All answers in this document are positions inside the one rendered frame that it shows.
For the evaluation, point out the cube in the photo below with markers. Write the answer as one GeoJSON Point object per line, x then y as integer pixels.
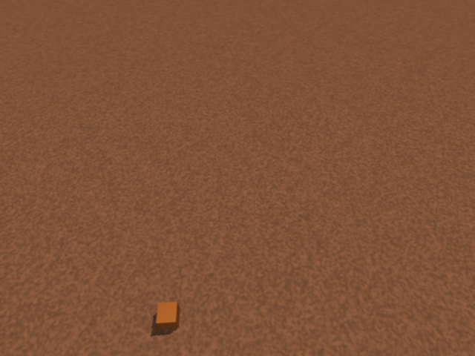
{"type": "Point", "coordinates": [168, 315]}

